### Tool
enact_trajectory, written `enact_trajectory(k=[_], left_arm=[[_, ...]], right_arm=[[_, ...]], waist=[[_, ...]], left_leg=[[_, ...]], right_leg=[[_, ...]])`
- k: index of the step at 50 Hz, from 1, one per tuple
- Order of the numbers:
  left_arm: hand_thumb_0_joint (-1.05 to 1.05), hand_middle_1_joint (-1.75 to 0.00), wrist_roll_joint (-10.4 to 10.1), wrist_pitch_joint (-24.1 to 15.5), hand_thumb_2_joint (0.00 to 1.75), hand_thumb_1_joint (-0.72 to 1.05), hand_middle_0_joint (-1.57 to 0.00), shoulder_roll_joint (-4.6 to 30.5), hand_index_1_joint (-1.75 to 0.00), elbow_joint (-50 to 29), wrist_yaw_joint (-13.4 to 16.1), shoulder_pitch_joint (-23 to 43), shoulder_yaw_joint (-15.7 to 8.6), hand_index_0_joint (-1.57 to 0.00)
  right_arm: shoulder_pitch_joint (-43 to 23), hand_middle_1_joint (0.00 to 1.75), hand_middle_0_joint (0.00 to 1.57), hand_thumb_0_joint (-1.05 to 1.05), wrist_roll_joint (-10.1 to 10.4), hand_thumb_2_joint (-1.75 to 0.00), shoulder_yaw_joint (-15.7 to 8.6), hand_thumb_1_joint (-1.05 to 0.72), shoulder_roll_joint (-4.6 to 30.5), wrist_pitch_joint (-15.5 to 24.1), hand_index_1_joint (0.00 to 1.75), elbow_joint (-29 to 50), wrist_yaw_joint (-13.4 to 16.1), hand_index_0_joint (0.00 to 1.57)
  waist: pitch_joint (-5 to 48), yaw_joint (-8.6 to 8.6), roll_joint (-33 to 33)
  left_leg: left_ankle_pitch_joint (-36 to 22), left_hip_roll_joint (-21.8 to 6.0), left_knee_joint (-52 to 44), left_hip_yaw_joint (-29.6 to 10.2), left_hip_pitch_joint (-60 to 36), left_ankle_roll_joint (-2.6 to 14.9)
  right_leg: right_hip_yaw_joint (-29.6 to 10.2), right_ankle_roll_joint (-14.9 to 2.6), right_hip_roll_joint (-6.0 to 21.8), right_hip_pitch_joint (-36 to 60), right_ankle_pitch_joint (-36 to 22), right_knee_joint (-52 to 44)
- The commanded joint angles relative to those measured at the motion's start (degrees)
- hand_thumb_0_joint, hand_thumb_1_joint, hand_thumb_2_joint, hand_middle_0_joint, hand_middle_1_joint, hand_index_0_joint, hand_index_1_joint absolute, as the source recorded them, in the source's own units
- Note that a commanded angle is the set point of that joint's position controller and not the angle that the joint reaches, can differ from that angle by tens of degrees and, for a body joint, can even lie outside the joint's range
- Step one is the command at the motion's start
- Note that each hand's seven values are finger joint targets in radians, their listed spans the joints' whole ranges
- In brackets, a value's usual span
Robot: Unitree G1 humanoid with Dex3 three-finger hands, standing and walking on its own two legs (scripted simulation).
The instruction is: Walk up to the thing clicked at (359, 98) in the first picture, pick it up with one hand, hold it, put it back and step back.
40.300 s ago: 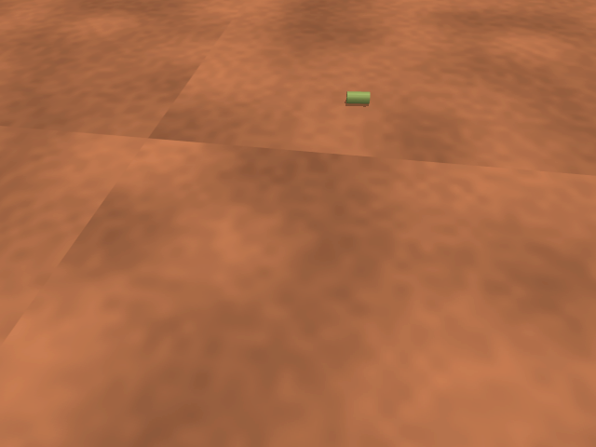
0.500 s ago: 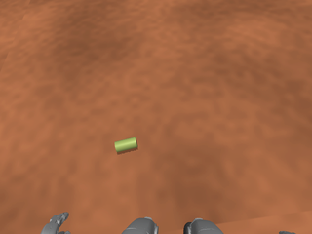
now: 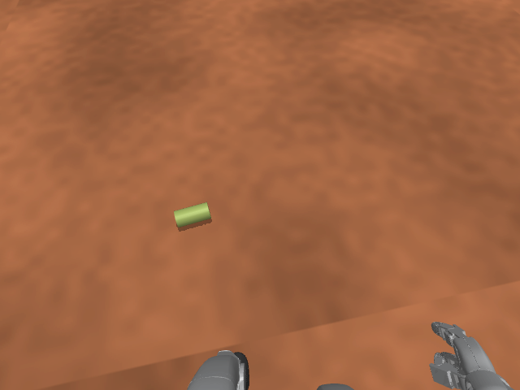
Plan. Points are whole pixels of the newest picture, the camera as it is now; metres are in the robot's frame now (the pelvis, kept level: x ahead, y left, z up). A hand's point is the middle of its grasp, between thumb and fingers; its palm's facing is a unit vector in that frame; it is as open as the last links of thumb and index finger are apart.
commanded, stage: step back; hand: left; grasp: from above
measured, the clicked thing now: (192, 214) +0.79 +0.34 -0.71
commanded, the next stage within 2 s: stand in 1.88 s
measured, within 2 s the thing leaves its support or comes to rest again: neither
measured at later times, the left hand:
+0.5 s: hand out of the picture -0.05 +0.29 -0.14, palm faces +0.08 -0.92 -0.38, open 7.4 cm
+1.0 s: hand out of the picture -0.26 +0.29 -0.13, palm faces +0.07 -0.91 -0.40, open 7.4 cm
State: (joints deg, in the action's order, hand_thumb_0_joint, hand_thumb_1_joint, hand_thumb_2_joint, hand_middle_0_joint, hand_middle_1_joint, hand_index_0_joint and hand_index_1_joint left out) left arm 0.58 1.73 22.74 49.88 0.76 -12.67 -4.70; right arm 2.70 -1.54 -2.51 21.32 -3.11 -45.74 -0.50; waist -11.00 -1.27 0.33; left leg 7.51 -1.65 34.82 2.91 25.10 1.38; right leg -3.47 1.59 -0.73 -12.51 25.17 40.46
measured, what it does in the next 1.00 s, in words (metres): walks backwards: left foot, then right foot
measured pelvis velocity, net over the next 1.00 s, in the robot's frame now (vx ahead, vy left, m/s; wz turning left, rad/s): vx -0.30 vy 0.01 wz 0.06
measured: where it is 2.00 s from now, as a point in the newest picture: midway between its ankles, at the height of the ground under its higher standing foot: outside the picture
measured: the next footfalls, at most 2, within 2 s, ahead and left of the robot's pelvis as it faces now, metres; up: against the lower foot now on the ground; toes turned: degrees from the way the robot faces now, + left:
left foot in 0.38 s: -0.12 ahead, +0.13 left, +0.00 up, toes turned +2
right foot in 0.74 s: -0.25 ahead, -0.12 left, +0.00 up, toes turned +3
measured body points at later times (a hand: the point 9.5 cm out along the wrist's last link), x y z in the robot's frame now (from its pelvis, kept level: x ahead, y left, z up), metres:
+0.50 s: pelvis -0.17 +0.01 +0.01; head -0.11 +0.03 +0.45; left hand -0.05 +0.34 -0.11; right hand -0.08 -0.30 -0.11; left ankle -0.16 +0.13 -0.72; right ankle -0.12 -0.12 -0.66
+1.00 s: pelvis -0.30 +0.01 +0.01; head -0.28 +0.00 +0.46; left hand -0.26 +0.33 -0.10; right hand -0.23 -0.31 -0.12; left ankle -0.32 +0.14 -0.70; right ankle -0.29 -0.12 -0.72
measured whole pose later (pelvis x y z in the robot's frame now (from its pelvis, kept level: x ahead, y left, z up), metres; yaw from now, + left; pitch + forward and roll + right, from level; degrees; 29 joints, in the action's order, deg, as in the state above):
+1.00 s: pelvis -0.30 +0.01 +0.01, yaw +3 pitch -2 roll +0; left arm 3.0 0.3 20.7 53.3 -0.8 -13.5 -4.4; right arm 14.4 -1.1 -2.9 22.9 -2.3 -54.9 -0.7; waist -3.7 -1.4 2.1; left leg 26.2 1.6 41.2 -4.7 16.4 -0.7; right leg 0.1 -0.4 0.8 -14.6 18.4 34.4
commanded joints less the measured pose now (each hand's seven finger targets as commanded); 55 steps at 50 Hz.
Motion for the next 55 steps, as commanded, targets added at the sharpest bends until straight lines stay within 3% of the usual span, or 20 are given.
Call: enact_trajectory(k=[1, 2, 3, 4, 7, 16, 19, 21, 22, 25, 29, 36, 38, 39, 40, 43, 47, 50, 53, 55], left_arm=[[0.00, -0.30, 1.76, -1.76, 0.90, 0.90, -0.20, 12.32, -0.30, -0.73, 0.55, -9.51, -3.83, -0.20], [0.00, -0.30, 2.32, -1.74, 0.90, 0.90, -0.20, 16.79, -0.30, -2.56, 0.33, -7.46, -5.09, -0.20], [0.00, -0.30, 2.51, -1.40, 0.90, 0.90, -0.20, 22.41, -0.30, -5.42, 0.58, -1.37, -5.64, -0.20], [0.00, -0.30, 1.94, -1.69, 0.90, 0.90, -0.20, 21.49, -0.30, -7.10, 1.11, 4.55, -5.71, -0.20], [0.00, -0.30, 1.81, -1.92, 0.90, 0.90, -0.20, 12.62, -0.30, -8.40, 1.44, 11.97, -3.93, -0.20], [0.00, -0.30, 1.25, -0.26, 0.90, 0.90, -0.20, 13.00, -0.30, -7.96, 2.34, 2.07, -3.85, -0.20], [0.00, -0.30, 0.42, 0.87, 0.90, 0.90, -0.20, 11.91, -0.30, -9.07, 1.79, 4.05, -2.28, -0.20], [0.00, -0.30, -0.35, 0.80, 0.90, 0.90, -0.20, 11.17, -0.30, -9.91, 2.40, 7.93, -2.57, -0.20], [0.00, -0.30, 0.19, 0.74, 0.90, 0.90, -0.20, 11.66, -0.30, -9.54, 2.82, 9.96, -2.85, -0.20], [0.00, -0.30, -0.86, 0.93, 0.90, 0.90, -0.20, 10.98, -0.30, -6.31, 1.90, 4.86, -2.64, -0.20], [0.00, -0.30, 0.07, -0.02, 0.90, 0.90, -0.20, 8.71, -0.30, -5.95, 1.54, 3.43, -1.79, -0.20], [0.00, -0.30, 1.61, -2.99, 0.90, 0.90, -0.20, 9.64, -0.30, 0.01, 0.94, -3.83, -2.00, -0.20], [0.00, -0.30, 2.63, -3.41, 0.90, 0.90, -0.20, 16.17, -0.30, -0.73, 0.77, -2.46, -3.97, -0.20], [0.00, -0.30, 2.75, -3.02, 0.90, 0.90, -0.20, 20.96, -0.30, -2.60, 0.78, 2.32, -4.64, -0.20], [0.00, -0.30, 2.43, -3.19, 0.90, 0.90, -0.20, 19.58, -0.30, -3.86, 0.98, 8.06, -4.39, -0.20], [0.00, -0.30, 1.94, -3.66, 0.90, 0.90, -0.20, 11.92, -0.30, -3.41, 0.83, 9.50, -2.81, -0.20], [0.00, -0.30, 2.93, -3.36, 0.90, 0.90, -0.20, 13.69, -0.30, -1.93, -0.37, 2.89, -3.33, -0.20], [0.00, -0.30, 2.38, -2.11, 0.90, 0.90, -0.20, 13.82, -0.30, -2.18, -1.03, 5.06, -3.22, -0.20], [0.00, -0.30, 0.78, -1.52, 0.90, 0.90, -0.20, 7.11, -0.30, -2.01, -1.10, 0.89, -0.79, -0.20], [0.00, -0.30, 1.40, -2.18, 0.90, 0.90, -0.20, 13.98, -0.30, -1.90, -1.30, 7.01, -2.57, -0.20]], right_arm=[[1.58, 0.30, 0.20, 0.00, 0.82, -0.90, -4.35, -0.90, 13.23, -0.59, 0.30, 3.04, 0.59, 0.20], [1.34, 0.30, 0.20, 0.00, 1.18, -0.90, -3.58, -0.90, 10.35, -0.41, 0.30, 4.00, 0.57, 0.20], [-2.54, 0.30, 0.20, 0.00, 0.43, -0.90, -4.28, -0.90, 11.43, -0.66, 0.30, 4.30, 1.52, 0.20], [-0.30, 0.30, 0.20, 0.00, 0.52, -0.90, -5.42, -0.90, 14.29, -0.96, 0.30, 3.46, 1.70, 0.20], [8.79, 0.30, 0.20, 0.00, 1.44, -0.90, -4.45, -0.90, 11.69, -0.48, 0.30, -1.23, 1.24, 0.20], [9.92, 0.30, 0.20, 0.00, 0.17, -0.90, -3.15, -0.90, 10.54, 1.33, 0.30, -0.06, 1.99, 0.20], [14.53, 0.30, 0.20, 0.00, -0.62, -0.90, -4.76, -0.90, 12.91, 1.39, 0.30, -2.31, 1.69, 0.20], [9.77, 0.30, 0.20, 0.00, -0.97, -0.90, -5.87, -0.90, 21.76, 0.90, 0.30, 0.21, 0.75, 0.20], [7.90, 0.30, 0.20, 0.00, -1.08, -0.90, -6.03, -0.90, 22.23, 1.35, 0.30, 0.62, 0.99, 0.20], [2.19, 0.30, 0.20, 0.00, -1.62, -0.90, -3.68, -0.90, 14.22, 1.55, 0.30, 2.01, 1.63, 0.20], [5.65, 0.30, 0.20, 0.00, -0.43, -0.90, -3.60, -0.90, 12.61, 1.34, 0.30, 1.40, 1.56, 0.20], [4.69, 0.30, 0.20, 0.00, 0.05, -0.90, -3.95, -0.90, 14.41, 0.24, 0.30, 0.80, 1.01, 0.20], [5.12, 0.30, 0.20, 0.00, 0.09, -0.90, -2.30, -0.90, 9.09, 0.72, 0.30, 1.97, 0.78, 0.20], [0.37, 0.30, 0.20, 0.00, -0.25, -0.90, -3.42, -0.90, 11.80, 0.58, 0.30, 2.01, 1.64, 0.20], [2.07, 0.30, 0.20, 0.00, 0.20, -0.90, -4.51, -0.90, 14.24, 0.64, 0.30, 0.65, 1.44, 0.20], [6.07, 0.30, 0.20, 0.00, 0.99, -0.90, -3.28, -0.90, 11.06, 1.58, 0.30, -2.67, 0.86, 0.20], [4.94, 0.30, 0.20, 0.00, 0.15, -0.90, -2.67, -0.90, 10.78, 3.25, 0.30, -2.36, 0.33, 0.20], [11.42, 0.30, 0.20, 0.00, -0.24, -0.90, -3.37, -0.90, 10.21, 4.96, 0.30, -5.18, 0.55, 0.20], [11.50, 0.30, 0.20, 0.00, -1.80, -0.90, -5.45, -0.90, 17.98, 6.54, 0.30, -4.53, 1.26, 0.20], [10.86, 0.30, 0.20, 0.00, -0.93, -0.90, -6.17, -0.90, 19.74, 6.62, 0.30, -4.82, 1.08, 0.20]], waist=[[15.71, -0.38, 2.23], [11.49, -1.05, -12.02], [7.04, -4.23, -18.58], [3.23, -1.01, -16.36], [5.67, 5.21, -6.35], [15.42, -1.29, -13.74], [16.26, 1.22, -6.05], [14.36, 3.17, 14.25], [11.61, 3.99, 15.38], [10.04, -0.32, 7.64], [11.37, 1.15, 9.71], [17.69, 0.18, 6.67], [13.22, -0.05, -10.47], [9.37, -3.25, -13.36], [4.58, -0.36, -12.47], [4.80, 1.82, -5.89], [5.82, -2.42, -10.95], [9.13, 0.93, -10.49], [9.59, 0.54, 8.24], [2.68, 2.43, 4.41]], left_leg=[[12.46, -5.66, -1.80, -11.69, -2.07, 3.52], [22.03, 4.65, 10.72, -7.10, 8.40, -0.74], [26.32, 6.75, 25.78, -11.55, 3.87, -2.56], [23.58, 4.07, 34.94, -16.52, 0.63, -2.71], [15.47, 10.99, 37.05, -14.93, 1.25, -2.08], [20.56, 2.35, 1.65, -6.43, -1.97, -2.08], [-0.45, 0.23, -12.42, -9.05, -15.43, 0.46], [-13.73, -18.40, -14.46, -31.18, -11.14, 14.12], [-12.57, -21.88, -16.67, -35.48, -3.62, 17.67], [-20.48, -10.50, -10.22, -16.30, -8.31, 11.16], [-22.44, -10.43, -6.91, -15.80, -19.81, 11.56], [1.28, -8.25, -0.88, -12.68, -13.07, 7.03], [20.81, 3.32, 9.95, -7.95, 9.42, 0.12], [25.75, 2.62, 18.23, -12.41, 1.23, -1.48], [22.20, 0.17, 24.21, -14.76, -5.18, -1.52], [15.95, 6.48, 22.75, -11.34, -2.01, -1.54], [20.17, 4.43, 6.45, -5.62, -1.20, -2.52], [13.35, 3.60, -13.98, -2.27, -13.30, -1.39], [32.79, -16.22, -23.54, -37.69, -26.66, 7.44], [38.89, -18.98, -25.49, -38.32, -11.72, 13.03]], right_leg=[[-6.10, -4.75, 3.74, 6.42, -4.87, -17.33], [-23.61, -9.76, 15.06, 3.45, 2.32, -23.37], [-33.77, -19.05, 26.23, -14.33, 2.89, -28.50], [-33.68, -19.66, 27.53, -22.61, 4.92, -30.10], [-6.39, -9.71, 11.49, -12.53, -17.02, -19.76], [-9.16, -11.84, 16.57, 12.27, -38.83, -7.35], [-4.52, -6.25, 10.87, -0.56, -28.11, -0.12], [1.57, -1.80, -2.78, -13.02, 12.70, 19.09], [-3.91, -1.83, -2.01, -10.48, 13.96, 27.01], [-6.55, -2.69, -4.69, -14.21, 5.26, 34.36], [-3.23, -0.56, -2.86, -16.18, 5.30, 21.24], [2.63, -3.15, -1.11, 6.24, -9.81, -22.42], [-24.06, -8.94, 14.12, 10.37, 3.04, -23.54], [-31.44, -17.41, 24.48, -9.82, 9.31, -26.92], [-30.88, -17.63, 25.15, -19.79, 12.06, -28.47], [-9.81, -11.44, 12.32, -9.37, -5.99, -21.46], [-10.90, -10.13, 10.85, -1.05, 11.84, -22.78], [-8.36, -9.51, 11.60, -1.09, 6.22, -15.80], [4.29, -2.65, -0.10, -26.10, 5.13, 10.01], [-2.25, -3.23, 4.92, -19.33, 3.91, 13.60]])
